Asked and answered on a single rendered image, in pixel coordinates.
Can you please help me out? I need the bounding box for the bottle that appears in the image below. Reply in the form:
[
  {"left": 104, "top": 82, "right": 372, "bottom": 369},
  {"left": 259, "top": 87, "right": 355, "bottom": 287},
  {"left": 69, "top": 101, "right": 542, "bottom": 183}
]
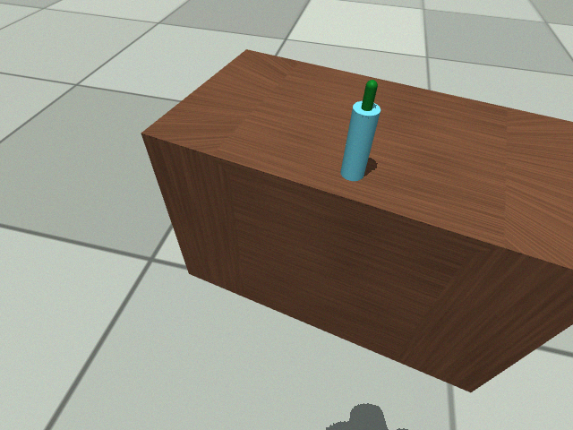
[{"left": 340, "top": 80, "right": 381, "bottom": 181}]

